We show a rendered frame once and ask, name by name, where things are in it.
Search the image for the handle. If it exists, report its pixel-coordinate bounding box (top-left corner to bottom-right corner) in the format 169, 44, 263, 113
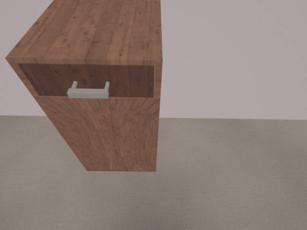
67, 81, 109, 99

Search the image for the cabinet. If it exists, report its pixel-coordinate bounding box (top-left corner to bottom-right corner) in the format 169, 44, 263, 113
6, 0, 163, 172

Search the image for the drawer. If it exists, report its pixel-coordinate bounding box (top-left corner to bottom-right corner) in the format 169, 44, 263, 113
18, 63, 154, 98

